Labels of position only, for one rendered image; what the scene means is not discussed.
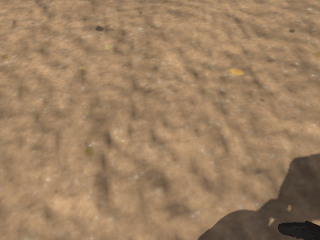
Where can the robot right hand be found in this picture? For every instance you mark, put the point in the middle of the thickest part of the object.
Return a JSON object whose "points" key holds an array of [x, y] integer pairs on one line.
{"points": [[301, 230]]}

